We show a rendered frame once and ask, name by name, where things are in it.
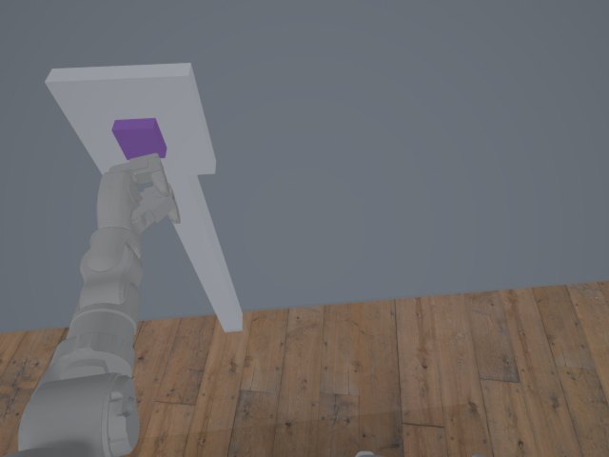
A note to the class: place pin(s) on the left robot forearm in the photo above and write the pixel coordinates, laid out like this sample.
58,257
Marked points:
104,323

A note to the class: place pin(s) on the robot left hand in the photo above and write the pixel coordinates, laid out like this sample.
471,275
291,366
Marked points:
121,205

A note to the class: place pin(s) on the button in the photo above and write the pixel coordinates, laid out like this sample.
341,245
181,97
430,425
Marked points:
139,137

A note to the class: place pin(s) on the left robot upper arm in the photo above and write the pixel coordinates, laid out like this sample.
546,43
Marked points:
91,416

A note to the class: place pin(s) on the panel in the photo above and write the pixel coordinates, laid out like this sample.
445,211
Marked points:
93,98

